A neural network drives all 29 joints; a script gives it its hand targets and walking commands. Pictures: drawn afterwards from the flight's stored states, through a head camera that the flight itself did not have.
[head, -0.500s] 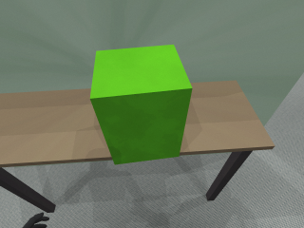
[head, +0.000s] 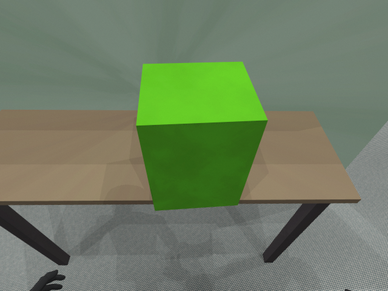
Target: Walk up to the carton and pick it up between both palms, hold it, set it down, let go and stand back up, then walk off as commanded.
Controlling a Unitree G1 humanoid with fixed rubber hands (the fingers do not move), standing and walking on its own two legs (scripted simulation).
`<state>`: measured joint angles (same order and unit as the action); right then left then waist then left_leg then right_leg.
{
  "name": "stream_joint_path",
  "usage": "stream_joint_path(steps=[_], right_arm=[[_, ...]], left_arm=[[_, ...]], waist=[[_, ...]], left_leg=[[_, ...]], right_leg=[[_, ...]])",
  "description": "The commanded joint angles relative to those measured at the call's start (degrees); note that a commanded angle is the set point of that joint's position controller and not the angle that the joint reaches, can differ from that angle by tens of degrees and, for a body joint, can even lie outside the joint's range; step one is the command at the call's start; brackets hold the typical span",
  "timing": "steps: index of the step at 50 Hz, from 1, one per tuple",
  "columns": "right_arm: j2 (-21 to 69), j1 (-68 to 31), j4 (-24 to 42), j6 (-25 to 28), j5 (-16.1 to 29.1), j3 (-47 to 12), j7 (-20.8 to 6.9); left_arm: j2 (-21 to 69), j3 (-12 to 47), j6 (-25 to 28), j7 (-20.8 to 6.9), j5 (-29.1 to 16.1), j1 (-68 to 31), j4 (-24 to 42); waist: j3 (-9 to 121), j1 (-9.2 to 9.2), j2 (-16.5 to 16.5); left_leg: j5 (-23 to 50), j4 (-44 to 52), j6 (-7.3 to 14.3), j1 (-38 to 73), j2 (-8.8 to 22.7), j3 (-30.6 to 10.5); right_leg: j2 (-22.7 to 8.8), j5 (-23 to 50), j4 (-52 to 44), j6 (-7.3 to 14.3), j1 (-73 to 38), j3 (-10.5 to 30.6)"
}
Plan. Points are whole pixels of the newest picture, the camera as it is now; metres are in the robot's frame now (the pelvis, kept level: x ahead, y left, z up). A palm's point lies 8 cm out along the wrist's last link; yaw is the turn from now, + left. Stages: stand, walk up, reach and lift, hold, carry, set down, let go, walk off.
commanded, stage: walk up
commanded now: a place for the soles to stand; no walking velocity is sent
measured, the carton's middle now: (195, 142) +0.42 +0.00 +0.08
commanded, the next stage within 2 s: none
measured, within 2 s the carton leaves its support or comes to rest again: neither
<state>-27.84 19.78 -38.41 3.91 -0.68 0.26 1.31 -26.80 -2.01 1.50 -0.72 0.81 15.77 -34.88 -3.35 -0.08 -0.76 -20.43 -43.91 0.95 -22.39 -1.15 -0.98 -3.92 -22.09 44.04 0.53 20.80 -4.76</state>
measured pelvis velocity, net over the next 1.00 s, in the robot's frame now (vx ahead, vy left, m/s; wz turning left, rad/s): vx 0.01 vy -0.01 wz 0.06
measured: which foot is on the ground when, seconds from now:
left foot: down 0.00-1.00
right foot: down 0.00-1.00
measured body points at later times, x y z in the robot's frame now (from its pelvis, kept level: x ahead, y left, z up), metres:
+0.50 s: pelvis +0.00 +0.00 +0.00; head +0.02 +0.01 +0.45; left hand +0.13 +0.33 -0.08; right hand +0.10 -0.33 -0.07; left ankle +0.03 +0.11 -0.71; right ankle +0.01 -0.13 -0.71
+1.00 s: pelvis +0.01 -0.01 +0.00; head +0.03 -0.01 +0.45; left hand +0.13 +0.32 -0.07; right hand +0.14 -0.34 -0.07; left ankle +0.04 +0.10 -0.71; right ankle +0.02 -0.13 -0.70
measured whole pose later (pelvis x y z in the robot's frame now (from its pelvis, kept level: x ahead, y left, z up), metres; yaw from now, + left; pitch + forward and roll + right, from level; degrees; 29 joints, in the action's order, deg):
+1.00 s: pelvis +0.01 -0.01 +0.00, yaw +4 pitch -1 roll +0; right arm -27.5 18.2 -38.4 4.4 -1.4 1.3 0.9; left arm -26.8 -2.0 1.6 -1.1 0.8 15.7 -34.9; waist -2.8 -0.1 0.2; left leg -19.4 -41.7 1.0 -21.5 -0.3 -0.9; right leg -2.7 -28.6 45.6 0.6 20.2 -5.4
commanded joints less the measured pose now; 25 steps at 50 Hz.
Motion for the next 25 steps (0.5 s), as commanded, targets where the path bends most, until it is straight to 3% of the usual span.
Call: stream_joint_path(steps=[1,3,5,11,13,15,16,18,19,22,25], right_arm=[[-10.05,-0.85,-1.16,0.93,0.07,3.32,-0.42],[-10.80,-1.68,-0.22,1.10,0.09,3.23,-0.40],[-11.47,-3.23,-0.48,1.09,-0.21,3.14,-0.30],[-8.97,-2.58,-0.36,0.44,0.08,2.85,-0.68],[-9.69,-2.22,-0.60,0.62,0.10,3.04,-0.76],[-10.17,-1.92,-0.90,0.86,0.05,3.20,-0.66],[-11.15,-2.28,-0.61,0.86,-0.31,3.13,-0.56],[-11.35,-3.69,-0.05,0.93,-0.12,3.21,-0.44],[-10.74,-4.92,-0.14,0.85,-0.37,2.99,-0.37],[-8.92,-3.58,-0.14,0.54,0.12,2.70,-0.60],[-10.07,-1.02,-1.14,1.00,-0.49,3.65,-0.85]], left_arm=[[-10.67,-3.07,1.12,0.47,-0.59,-5.76,-0.57],[-9.64,-2.95,0.93,0.48,-0.62,-4.88,-0.43],[-9.62,-3.01,0.98,0.57,-0.46,-4.79,-0.93],[-11.76,-3.69,1.49,0.51,0.06,-4.91,-1.27],[-11.49,-3.41,1.30,0.52,-0.09,-5.74,-0.80],[-10.50,-3.37,0.93,0.41,-0.29,-5.89,-0.88],[-9.92,-3.19,0.79,0.43,-0.56,-5.64,-0.63],[-9.35,-3.13,0.81,0.51,-0.32,-4.06,-1.21],[-9.59,-3.13,1.06,0.61,-0.23,-3.88,-1.41],[-11.76,-3.75,1.55,0.51,0.04,-5.07,-1.62],[-12.51,-4.30,0.92,0.00,0.36,-3.15,-0.80]], waist=[[6.05,0.12,0.19],[6.62,0.76,1.77],[4.26,1.49,2.90],[4.57,0.81,-0.93],[5.61,0.44,-0.35],[6.80,0.54,1.70],[6.18,1.17,3.21],[5.73,2.16,3.99],[4.27,2.36,2.95],[4.43,0.92,-1.21],[4.14,1.18,-4.24]], left_leg=[[18.07,5.52,5.19,1.61,4.74,-9.64],[14.64,9.59,7.12,-0.73,8.20,-17.02],[9.88,11.85,7.26,-4.51,8.29,-18.66],[9.84,5.94,4.22,-3.39,2.72,-7.75],[12.04,5.93,4.61,-0.56,2.82,-8.11],[13.76,9.05,5.47,-0.17,5.72,-13.65],[13.19,10.86,6.49,-2.09,6.94,-16.93],[10.41,12.08,7.07,-3.52,8.02,-18.86],[9.55,11.86,6.64,-5.37,7.03,-18.05],[10.44,6.92,3.92,-4.27,2.89,-9.48],[-2.82,4.88,4.07,-5.45,0.52,-4.76]], right_leg=[[-5.98,7.17,-7.87,4.75,-3.29,5.66],[-2.66,1.62,-5.60,3.13,-4.70,5.14],[-2.40,-1.86,-7.03,3.30,-6.06,6.48],[-7.55,-4.30,-14.36,5.71,-6.16,9.41],[-7.13,0.07,-12.13,5.35,-4.82,7.87],[-4.13,1.58,-7.68,3.76,-5.50,4.48],[-2.79,0.53,-6.25,3.20,-5.85,4.86],[-2.08,-2.00,-6.97,3.02,-7.00,5.23],[-2.74,-2.07,-8.55,3.46,-7.46,6.17],[-7.26,-1.86,-14.04,5.35,-7.23,9.67],[-9.47,-12.07,-15.70,7.87,-6.91,11.38]])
